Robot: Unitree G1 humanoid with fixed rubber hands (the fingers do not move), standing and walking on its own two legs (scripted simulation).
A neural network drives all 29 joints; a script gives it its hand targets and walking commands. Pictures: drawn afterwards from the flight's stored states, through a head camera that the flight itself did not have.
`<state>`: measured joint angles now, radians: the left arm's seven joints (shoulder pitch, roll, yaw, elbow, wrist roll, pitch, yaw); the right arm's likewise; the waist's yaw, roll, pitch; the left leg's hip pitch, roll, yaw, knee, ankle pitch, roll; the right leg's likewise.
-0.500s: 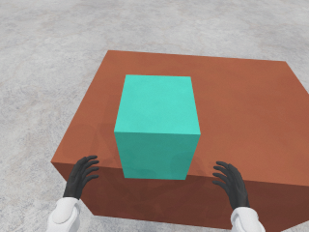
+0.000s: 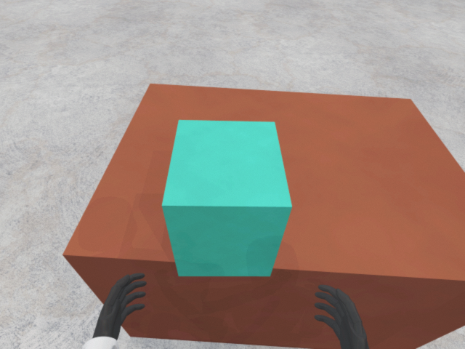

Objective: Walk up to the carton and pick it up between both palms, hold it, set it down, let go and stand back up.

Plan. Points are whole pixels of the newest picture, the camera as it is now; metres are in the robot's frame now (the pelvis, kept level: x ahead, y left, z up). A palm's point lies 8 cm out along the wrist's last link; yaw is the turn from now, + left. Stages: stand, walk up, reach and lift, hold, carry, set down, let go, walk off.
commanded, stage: set down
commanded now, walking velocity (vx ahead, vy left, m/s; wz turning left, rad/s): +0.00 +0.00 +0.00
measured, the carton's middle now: (225, 200) +0.41 +0.08 +0.01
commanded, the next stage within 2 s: none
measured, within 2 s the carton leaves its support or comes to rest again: neither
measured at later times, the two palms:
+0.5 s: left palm (110, 335) +0.15 +0.24 -0.05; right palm out of the picture +0.16 -0.17 -0.05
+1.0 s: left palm (115, 339) +0.15 +0.24 -0.08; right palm out of the picture +0.17 -0.18 -0.08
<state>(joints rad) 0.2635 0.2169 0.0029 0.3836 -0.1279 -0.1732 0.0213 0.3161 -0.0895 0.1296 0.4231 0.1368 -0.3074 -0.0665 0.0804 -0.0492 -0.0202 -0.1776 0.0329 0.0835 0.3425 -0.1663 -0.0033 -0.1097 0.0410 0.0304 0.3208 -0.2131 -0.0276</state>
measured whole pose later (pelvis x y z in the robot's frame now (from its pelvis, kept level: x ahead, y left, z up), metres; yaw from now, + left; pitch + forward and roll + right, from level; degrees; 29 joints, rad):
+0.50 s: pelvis +0.01 +0.00 +0.00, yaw +0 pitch +1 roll +0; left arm 0.33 0.22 0.02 0.27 -0.07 0.10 0.01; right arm 0.40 -0.10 0.10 0.36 0.09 -0.14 -0.06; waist 0.08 -0.04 -0.01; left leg -0.16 0.03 0.09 0.31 -0.17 -0.01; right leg -0.09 0.04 0.03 0.29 -0.22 -0.03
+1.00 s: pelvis +0.01 +0.00 +0.00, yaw +1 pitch +2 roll +0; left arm 0.22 0.20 0.05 0.39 0.00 0.30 -0.03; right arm 0.24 -0.09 0.06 0.56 0.07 0.00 -0.08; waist 0.06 -0.03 -0.01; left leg -0.19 0.03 0.07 0.33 -0.17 -0.01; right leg -0.11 0.04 0.02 0.30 -0.22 -0.03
